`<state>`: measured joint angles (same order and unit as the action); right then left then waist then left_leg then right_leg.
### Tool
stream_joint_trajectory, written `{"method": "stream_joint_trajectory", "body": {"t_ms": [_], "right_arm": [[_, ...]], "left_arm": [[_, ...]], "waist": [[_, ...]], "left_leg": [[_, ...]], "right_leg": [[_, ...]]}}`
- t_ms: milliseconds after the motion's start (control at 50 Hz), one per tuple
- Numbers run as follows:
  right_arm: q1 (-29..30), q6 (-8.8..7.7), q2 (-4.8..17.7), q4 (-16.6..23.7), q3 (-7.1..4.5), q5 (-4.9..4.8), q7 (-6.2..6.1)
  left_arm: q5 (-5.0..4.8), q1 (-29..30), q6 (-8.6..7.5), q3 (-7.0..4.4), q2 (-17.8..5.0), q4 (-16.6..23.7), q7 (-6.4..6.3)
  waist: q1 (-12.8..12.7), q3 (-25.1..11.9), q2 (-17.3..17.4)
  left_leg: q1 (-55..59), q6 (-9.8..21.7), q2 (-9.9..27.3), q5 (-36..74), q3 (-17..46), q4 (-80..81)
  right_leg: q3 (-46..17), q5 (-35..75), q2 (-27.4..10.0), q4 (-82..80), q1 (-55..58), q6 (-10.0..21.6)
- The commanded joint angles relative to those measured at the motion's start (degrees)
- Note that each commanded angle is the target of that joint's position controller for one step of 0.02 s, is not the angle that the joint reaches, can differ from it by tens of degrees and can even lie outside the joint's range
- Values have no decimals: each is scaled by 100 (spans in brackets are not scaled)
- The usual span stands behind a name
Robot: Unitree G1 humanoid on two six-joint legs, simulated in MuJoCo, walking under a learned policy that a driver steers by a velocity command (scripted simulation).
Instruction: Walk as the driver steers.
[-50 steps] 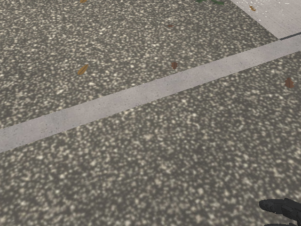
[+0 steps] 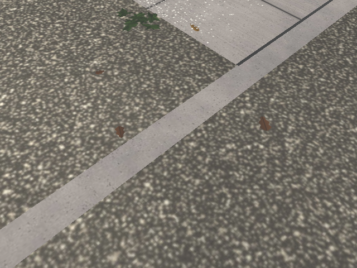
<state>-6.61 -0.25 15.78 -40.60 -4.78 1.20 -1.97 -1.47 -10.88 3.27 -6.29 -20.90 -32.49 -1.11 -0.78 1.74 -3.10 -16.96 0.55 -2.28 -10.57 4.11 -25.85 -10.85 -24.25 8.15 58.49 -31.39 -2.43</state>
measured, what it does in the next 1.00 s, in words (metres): walks ahead: right foot, then left foot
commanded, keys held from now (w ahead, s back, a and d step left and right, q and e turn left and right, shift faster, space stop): e+shift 0.18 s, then shift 0.12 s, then w+shift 0.08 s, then w+q+shift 0.62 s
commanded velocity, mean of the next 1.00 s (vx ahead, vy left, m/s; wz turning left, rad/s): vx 0.48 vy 0.00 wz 0.00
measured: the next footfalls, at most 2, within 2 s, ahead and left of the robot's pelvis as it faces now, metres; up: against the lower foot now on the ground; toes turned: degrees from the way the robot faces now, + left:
right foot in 0.36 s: +0.02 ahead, -0.15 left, +0.00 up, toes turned -20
left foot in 0.88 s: +0.45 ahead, -0.04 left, +0.00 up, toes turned +3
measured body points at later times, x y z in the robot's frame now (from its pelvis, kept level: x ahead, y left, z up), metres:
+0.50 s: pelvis +0.05 -0.06 +0.00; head +0.06 -0.08 +0.45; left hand +0.25 +0.16 -0.09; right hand +0.07 -0.37 -0.12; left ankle +0.10 +0.09 -0.65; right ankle -0.02 -0.14 -0.74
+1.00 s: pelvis +0.39 -0.06 -0.02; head +0.41 -0.07 +0.42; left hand +0.48 +0.20 -0.14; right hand +0.49 -0.35 -0.14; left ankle +0.41 -0.04 -0.74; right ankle +0.22 -0.22 -0.60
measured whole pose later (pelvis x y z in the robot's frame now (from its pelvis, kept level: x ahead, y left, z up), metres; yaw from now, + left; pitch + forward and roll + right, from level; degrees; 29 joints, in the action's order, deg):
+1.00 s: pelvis +0.39 -0.06 -0.02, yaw +5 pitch +1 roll +1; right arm -16.4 -0.5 19.1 -44.8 -4.7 0.9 1.4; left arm 2.4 -14.8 -5.0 -0.4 -13.7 -42.7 0.2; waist 0.6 1.7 0.0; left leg -21.4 9.4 -10.0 -16.4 -3.4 -36.5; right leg -2.3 -17.1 -3.7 79.2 -18.2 -0.3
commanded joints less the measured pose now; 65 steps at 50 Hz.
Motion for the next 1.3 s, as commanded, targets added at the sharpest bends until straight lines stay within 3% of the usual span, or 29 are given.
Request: {"method": "stream_joint_trajectory", "body": {"t_ms": [20,100,200,300,340,360,380,400,420,480,520,540,600,700,760,800,840,860,880,900,920,940,980,1040,1120,1200,1240,1280,1300], "right_arm": [[577,-11,534,615,-52,-38,-146],[6,63,749,499,-101,48,-181],[-29,77,1053,438,-230,-4,-59],[-18,10,1154,309,-271,-284,113],[-229,-32,978,158,-222,-408,161],[-282,-67,536,132,-74,-264,222],[32,-161,79,524,111,-40,328],[564,-310,582,615,-46,-282,333],[786,-369,894,689,-135,-457,349],[7,-393,858,237,-154,-273,364],[-112,-341,703,95,-127,-360,356],[-276,-117,489,-55,-53,272,534],[-177,44,524,-23,-86,76,680],[399,10,460,156,13,111,792],[861,19,323,410,138,101,847],[733,41,255,518,203,24,764],[-338,31,511,327,109,-55,645],[-1370,-40,814,71,-22,-66,587],[-2482,-82,1196,-269,-217,22,492],[-2120,43,1901,-247,-454,-26,402],[-2023,52,1988,-55,-467,-57,428],[-2083,32,1814,-168,-437,-57,350],[-1889,-96,1301,-370,-291,-29,218],[-1423,-274,984,-204,-109,-90,196],[-1530,-396,1087,-151,-117,-103,244],[-1838,-420,1297,-276,-204,-176,260],[-1683,-418,1427,-266,-242,-185,205],[-1482,-422,1763,-253,-305,-114,200],[-1146,-454,1785,-229,-295,-38,232]], "left_arm": [[2,-459,12,-148,-509,190,34],[-46,206,-23,-10,-298,512,50],[33,357,-38,83,-105,600,138],[49,166,27,47,-99,500,195],[-9,-484,24,-15,-146,166,207],[-93,-1239,-25,-120,-372,-120,179],[-30,-1686,-141,-213,-1082,-111,135],[91,-1687,-357,-155,-957,-23,169],[133,-1414,-521,-80,-792,-92,174],[155,-621,-739,124,-302,-83,125],[244,-738,-863,125,-234,-153,97],[445,-994,-780,146,-360,-354,131],[398,-1022,-800,165,-238,-507,157],[385,-1252,-904,169,-173,-877,69],[396,-1491,-885,180,-161,-1180,11],[405,-1422,-840,189,-288,-1286,-29],[481,-1368,-686,126,-644,-1337,-101],[464,-1219,-627,77,-839,-1269,-91],[431,-1049,-663,88,-843,-1186,-62],[263,-871,-801,268,2,-689,102],[298,-339,-962,322,-220,-368,138],[312,248,-1064,349,-244,-214,145],[383,119,-1075,452,-58,-219,132],[604,-250,-702,497,-34,-339,182],[490,1079,-618,625,96,208,285],[349,1563,-685,641,40,356,309],[335,1326,-712,580,-140,299,264],[283,34,-739,350,-656,-45,123],[259,-1253,-731,220,-866,-359,-2]], "waist": [[-133,-305,881],[305,-349,1096],[354,-585,1156],[129,-698,1279],[-107,-917,1042],[-346,-1082,245],[-466,-991,-1522],[-857,-835,-996],[-707,-228,-916],[-104,49,-740],[-127,110,-512],[-81,60,-41],[-35,388,-293],[-136,778,-106],[-270,964,-90],[-72,642,-227],[529,-197,-548],[1003,-779,-542],[1530,-1293,-129],[901,-1387,2011],[974,-1837,1121],[1044,-1212,450],[380,-251,-190],[-103,114,69],[181,667,377],[552,307,683],[393,49,645],[-275,-851,611],[-1050,-1387,581]], "left_leg": [[675,980,1477,878,860,826],[1400,1202,1611,1384,325,876],[1374,1242,1892,1797,-268,795],[1250,1039,2025,2157,-465,278],[365,695,1849,-206,-688,-88],[-839,366,1499,-1826,-1123,-1112],[-3047,-150,657,-2987,-1461,-3422],[-3893,-52,578,-2517,-420,-4135],[-4151,127,803,-1889,-257,-4295],[-3668,124,1071,-189,-58,-3947],[-3653,3,833,505,171,-4084],[-3094,-87,493,431,-6,-4114],[-3211,-154,438,884,-100,-3850],[-3591,153,651,1120,-476,-2925],[-3532,532,683,619,-1035,-2278],[-2543,915,272,103,-1566,-1791],[-1243,1249,-334,-780,-1812,-1876],[103,1414,-577,-1102,-1630,-1747],[1994,1562,-478,-1242,-855,-1078],[3774,2356,1143,-2977,2683,141],[4135,2709,1664,-2820,4641,967],[3741,2444,1656,-1956,4099,1073],[1996,1956,1197,-841,2887,1118],[670,1894,557,-552,1937,1336],[-364,1730,151,236,1580,1817],[414,1378,328,2238,1704,1579],[894,1162,403,3107,1759,1134],[1145,877,366,4566,1771,-490],[693,788,240,4408,1583,-1906]], "right_leg": [[483,272,-615,1648,-836,-267],[903,561,-1123,900,-1235,-492],[1134,484,-1356,-304,-405,-399],[1399,504,-981,-2099,832,50],[1578,769,-690,-3112,2355,438],[876,362,-1076,-3300,3677,714],[-1916,-1388,-2742,-3884,4516,1616],[-3024,-2858,-3203,-4824,3972,2211],[-2625,-2796,-3096,-4984,3656,2016],[-934,-1150,-2451,-4965,2996,1360],[-205,-417,-2336,-5146,2912,1169],[402,-27,-2089,-5319,2532,887],[1133,376,-2027,-5502,2444,738],[1779,912,-2266,-5721,3259,751],[2259,2350,-2335,-5558,3939,717],[2672,5912,-2312,-4778,4122,598],[2718,8998,-2480,-2968,4398,610],[2637,9052,-2509,-1525,3859,682],[2600,7542,-2283,270,2536,565],[2323,1038,-724,2832,-578,63],[848,330,-451,3621,-1614,171],[533,624,-855,3416,-1947,259],[545,659,-1379,2081,-1304,276],[692,382,-1554,1327,-757,39],[1168,1654,-1446,-705,-473,-192],[1199,2983,-1057,-2210,278,-16],[1095,2824,-878,-2720,911,105],[1067,1833,-587,-2587,2498,206],[1156,1505,-795,-2506,3746,274]]}}
Keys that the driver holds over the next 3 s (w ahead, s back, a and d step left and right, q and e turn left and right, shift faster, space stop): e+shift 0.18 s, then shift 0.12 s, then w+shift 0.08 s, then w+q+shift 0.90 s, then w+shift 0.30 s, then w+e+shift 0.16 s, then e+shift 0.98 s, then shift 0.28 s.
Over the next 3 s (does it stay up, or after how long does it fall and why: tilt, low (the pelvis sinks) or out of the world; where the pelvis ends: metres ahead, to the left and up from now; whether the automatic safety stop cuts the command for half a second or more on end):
stays up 1.48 0.38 -0.04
